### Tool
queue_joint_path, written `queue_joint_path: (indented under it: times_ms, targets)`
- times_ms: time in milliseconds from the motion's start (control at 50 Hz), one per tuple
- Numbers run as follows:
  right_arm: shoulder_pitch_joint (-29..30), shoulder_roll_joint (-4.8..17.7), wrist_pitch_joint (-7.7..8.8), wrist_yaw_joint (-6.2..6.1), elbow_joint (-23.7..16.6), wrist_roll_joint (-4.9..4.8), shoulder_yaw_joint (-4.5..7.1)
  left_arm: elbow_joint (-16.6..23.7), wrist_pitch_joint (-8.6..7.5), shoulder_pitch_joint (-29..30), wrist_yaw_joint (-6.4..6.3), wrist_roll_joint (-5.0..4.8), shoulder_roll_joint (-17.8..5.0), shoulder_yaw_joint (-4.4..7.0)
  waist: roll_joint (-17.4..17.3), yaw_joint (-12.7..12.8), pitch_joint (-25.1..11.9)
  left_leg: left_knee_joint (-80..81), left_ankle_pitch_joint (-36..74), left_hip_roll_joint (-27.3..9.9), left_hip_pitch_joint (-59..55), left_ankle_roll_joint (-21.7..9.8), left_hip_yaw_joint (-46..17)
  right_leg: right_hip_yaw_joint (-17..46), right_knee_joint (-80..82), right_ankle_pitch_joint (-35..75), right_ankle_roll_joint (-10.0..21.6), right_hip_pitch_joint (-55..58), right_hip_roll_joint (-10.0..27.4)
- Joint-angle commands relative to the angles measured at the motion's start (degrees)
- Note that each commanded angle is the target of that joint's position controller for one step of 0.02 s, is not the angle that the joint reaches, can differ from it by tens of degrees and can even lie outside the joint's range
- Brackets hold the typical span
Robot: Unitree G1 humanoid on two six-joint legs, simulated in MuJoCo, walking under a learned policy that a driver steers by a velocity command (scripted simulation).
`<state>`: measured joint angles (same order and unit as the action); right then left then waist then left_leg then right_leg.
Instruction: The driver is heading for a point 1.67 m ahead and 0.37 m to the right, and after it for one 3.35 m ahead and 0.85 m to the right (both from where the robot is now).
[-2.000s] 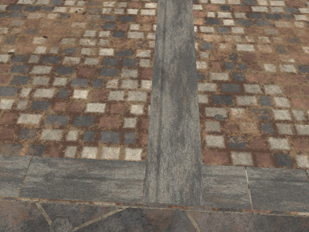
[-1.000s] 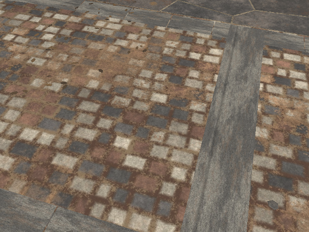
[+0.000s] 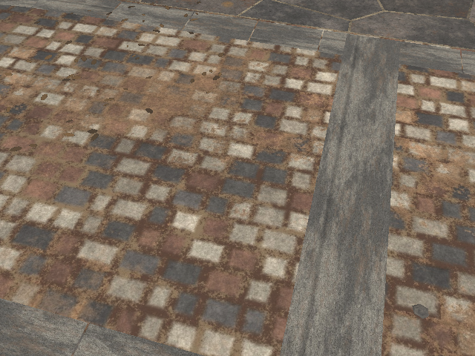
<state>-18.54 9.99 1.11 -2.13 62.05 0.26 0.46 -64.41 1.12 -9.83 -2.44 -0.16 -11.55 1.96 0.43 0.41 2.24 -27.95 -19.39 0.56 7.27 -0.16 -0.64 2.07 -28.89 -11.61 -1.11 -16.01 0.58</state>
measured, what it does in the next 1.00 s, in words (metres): stands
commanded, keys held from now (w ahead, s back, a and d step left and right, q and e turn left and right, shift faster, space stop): no key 0.94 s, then w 0.06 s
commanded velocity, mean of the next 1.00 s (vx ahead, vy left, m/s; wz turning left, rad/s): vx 0.00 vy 0.00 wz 0.00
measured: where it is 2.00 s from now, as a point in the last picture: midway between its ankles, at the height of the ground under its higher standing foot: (257, 351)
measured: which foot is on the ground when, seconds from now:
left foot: down 0.00-1.00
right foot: down 0.00-1.00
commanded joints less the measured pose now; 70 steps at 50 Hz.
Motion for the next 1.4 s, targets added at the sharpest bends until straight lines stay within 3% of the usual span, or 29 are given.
queue_joint_path:
  times_ms: [20, 940, 960, 980, 1020, 1040, 1060, 1080, 1100, 1140, 1180, 1200, 1220, 1240, 1260, 1300, 1320, 1340, 1400]
  targets:
    - [-4.5, 5.05, 0.28, -0.14, -0.49, -0.04, 0.74, 1.38, -0.37, -1.09, -0.2, -0.01, -5.52, 0.7, -0.63, -0.05, 1.0, 6.97, 6.06, -1.35, 8.83, -0.75, -0.94, 0.41, 3.23, 6.6, 2.04, 6.19, 0.76]
    - [-9.32, 3.29, 0.44, -0.15, 0.16, -0.28, 0.41, 1.45, -0.51, -5.47, -0.5, -0.23, -3.95, 0.13, -0.67, -0.27, 1.82, 6.69, 7.01, -1.28, 9.11, -0.73, -0.35, 0.41, 2.54, 8.05, 2.06, 5.81, 0.55]
    - [-10.5, 2.81, 0.36, -0.21, 0.77, -0.31, 0.34, 0.9, -0.46, -6.43, -0.51, -0.19, -3.24, -0.04, -1.01, -0.32, 0.5, 7.3, 1.16, -0.91, 8.62, -1.03, -0.04, -0.52, 2.3, 2.24, 2.06, 6.41, -0.29]
    - [-10.81, 3.63, 0.19, -0.37, 0.85, -0.63, 0.66, 0.74, -0.42, -6.66, -0.54, -0.41, -3.35, 0.07, -1.96, -0.44, 1.47, 7.95, -7.55, -0.85, 9.49, -2.06, -0.63, -2.12, 0.69, -6.69, 2.18, 5.04, -1.89]
    - [-10.3, 6.53, 0.17, -0.74, -0.48, -1.27, 1.6, 1.56, -1.07, -5.38, -0.41, -0.67, -3.82, 0.4, -5.16, -1.3, 5.84, 11.13, -24.59, -4.49, 11.46, -5.89, -6.54, -4.34, -4.22, -20.51, 2.85, -2.5, -3.85]
    - [-11.84, 8.07, 0.58, -0.75, -0.66, -1.66, 2.13, 2.71, -2.02, -3.26, -0.04, -0.77, -2.98, 0.24, -7.66, -2.46, 7.74, 14.47, -29.22, -8.83, 10.39, -8.44, -12.57, -5.21, -8.63, -18.83, 2.96, -6.89, -3.85]
    - [-11.76, 10.32, 1.17, -0.67, -1.04, -2.01, 2.95, 3.72, -3.19, -1.79, 0.54, -1.02, -1.84, -0.03, -10.9, -2.82, 9.69, 17.79, -30.46, -14.53, 9.1, -11.35, -19.65, -5.98, -14.34, -13.75, 3.16, -10.74, -2.81]
    - [-11.01, 11.01, 1.72, -0.58, -1.53, -2.07, 3.38, 4.65, -4.28, -0.27, 1.09, -1.16, -1.82, -0.09, -11.07, -2.98, 11.62, 19.37, -28.29, -18.32, 9.16, -13.52, -24.04, -4.25, -17.82, -12.14, 3.95, -13.61, -0.21]
    - [-9.94, 10.28, 2.26, -0.39, -2.07, -1.75, 3.3, 5.33, -5.23, 0.11, 1.6, -1.5, -2.0, -0.03, -10.58, -2.37, 12.48, 19.1, -23.82, -19.38, 7.79, -13.97, -24.64, -3.29, -18.49, -13.83, 4.81, -15.82, 1.29]
    - [-6.84, 9.21, 2.54, 0.21, -3.23, -2.19, 3.14, 4.99, -6.62, -3.16, 2.34, -2.21, -2.23, 0.23, -9.09, 0.47, 11.24, 15.5, -15.72, -16.27, 7.39, -11.12, -18.2, -4.39, -7.97, -14.02, 6.11, -9.43, 1.47]
    - [-4.53, 9.25, 2.46, 0.6, -4.49, -2.27, 3.02, 0.27, -6.78, -14.45, 2.59, -1.77, -3.76, 1.75, -5.59, 4.7, 5.84, 5.82, -3.27, -9.26, 14.84, -7.69, -9.25, -6.83, -0.09, -4.27, 5.13, 11.29, -2.89]
    - [-1.96, 7.39, 3.03, 0.85, -5.88, -1.86, 2.34, -1.34, -6.8, -23.17, 2.45, -1.46, -7.71, 3.23, 3.99, 8.37, 2.18, -12.69, 5.81, -3.57, 20.82, -4.55, -1.89, 6.89, 6.71, -7.37, 7.84, 20.1, 5.37]
    - [-2.89, 2.98, 4.2, 0.62, -7.98, -2.03, 1.31, -1.61, -7.2, -30.6, 2.96, -1.46, -14.22, 4.43, 19.24, 9.14, -2.78, -32.29, -6.84, 3.31, 32.77, -1.86, 2.16, 34.42, 17.98, -13.76, 16.18, 28.46, 19.1]
    - [-2.01, 4.23, 5.21, 0.88, -8.49, -2.92, 1.62, -0.87, -8.05, -26.3, 3.1, -0.35, -9.7, 2.63, 12.14, 5.95, -0.81, -43.95, -9.94, 0.68, 37.22, -3.16, -5.33, 41.88, 20.32, -17.37, 17.88, 24.83, 22.72]
    - [-0.6, 5.23, 5.77, 1.46, -9.04, -3.53, 1.83, 1.1, -8.52, -20.29, 3.08, -0.48, -7.04, 1.76, 6.99, 3.67, 3.56, -47.78, -5.0, -2.42, 40.38, -4.88, -6.36, 34.6, 19.52, -15.59, 16.37, 21.18, 21.68]
    - [0.73, 6.79, 6.27, 1.8, -8.84, -2.49, 2.76, 3.36, -8.32, -14.22, 3.65, -0.33, -5.18, 0.68, 2.32, 1.3, 4.67, -43.0, 4.73, -6.62, 38.81, -5.97, -4.5, 20.06, 20.57, -6.12, 12.75, 17.35, 16.05]
    - [1.43, 8.15, 6.04, 2.0, -8.89, -2.09, 3.53, 3.34, -7.92, -14.49, 3.65, -0.13, -3.67, 0.1, 2.82, 0.93, 4.25, -40.05, 7.15, -7.6, 36.52, -5.69, -3.23, 14.14, 20.92, 0.14, 11.07, 16.59, 13.2]
    - [1.38, 7.78, 5.65, 2.35, -8.75, -2.06, 3.75, 2.97, -7.49, -16.14, 3.43, 0.01, -3.11, -0.18, 3.86, 0.91, 3.53, -38.2, 8.51, -7.73, 35.17, -5.12, -1.98, 10.5, 20.95, 5.1, 10.44, 16.63, 11.61]
    - [6.45, 4.85, 4.46, 2.82, -10.63, -1.79, 3.21, 2.61, -6.81, -19.56, 2.27, 0.25, -5.49, -0.11, 2.89, 1.32, 4.2, -32.06, 11.3, -8.0, 37.52, -2.49, 0.38, 6.42, 21.89, 13.43, 11.49, 16.12, 11.31]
